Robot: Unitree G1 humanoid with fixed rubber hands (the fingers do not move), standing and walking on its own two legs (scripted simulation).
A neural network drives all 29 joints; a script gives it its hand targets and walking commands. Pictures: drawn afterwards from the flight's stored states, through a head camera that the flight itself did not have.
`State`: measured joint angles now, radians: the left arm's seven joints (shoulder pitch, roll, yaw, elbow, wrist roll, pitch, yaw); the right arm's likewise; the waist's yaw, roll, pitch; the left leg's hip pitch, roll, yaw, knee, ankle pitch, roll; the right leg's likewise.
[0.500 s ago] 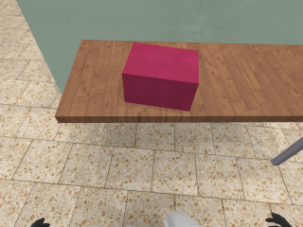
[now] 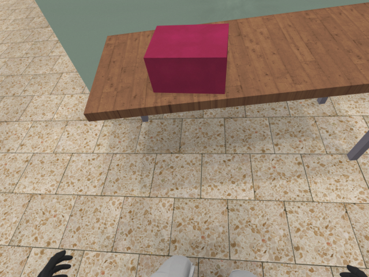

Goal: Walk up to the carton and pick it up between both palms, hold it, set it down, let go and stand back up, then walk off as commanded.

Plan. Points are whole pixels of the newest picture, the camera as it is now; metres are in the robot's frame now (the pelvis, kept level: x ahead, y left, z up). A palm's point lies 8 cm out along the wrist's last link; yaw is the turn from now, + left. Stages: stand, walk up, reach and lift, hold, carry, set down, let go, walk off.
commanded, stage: walk off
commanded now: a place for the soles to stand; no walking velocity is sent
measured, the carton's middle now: (190, 59) +0.86 +0.02 -0.05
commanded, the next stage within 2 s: none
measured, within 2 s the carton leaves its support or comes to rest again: neither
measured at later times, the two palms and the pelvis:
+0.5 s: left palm out of the picture -0.10 +0.38 -0.11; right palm out of the picture -0.05 -0.29 -0.06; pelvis -0.19 +0.03 -0.01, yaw +0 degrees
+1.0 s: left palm out of the picture -0.17 +0.36 -0.09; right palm out of the picture -0.24 -0.30 -0.08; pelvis -0.29 +0.04 +0.00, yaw +1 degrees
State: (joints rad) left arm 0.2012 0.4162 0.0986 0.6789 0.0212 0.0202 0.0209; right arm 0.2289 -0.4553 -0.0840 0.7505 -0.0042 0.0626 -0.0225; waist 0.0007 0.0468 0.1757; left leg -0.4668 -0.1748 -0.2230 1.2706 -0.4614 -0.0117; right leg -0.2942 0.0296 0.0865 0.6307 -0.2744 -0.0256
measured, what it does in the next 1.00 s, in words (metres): walks backwards: left foot, then right foot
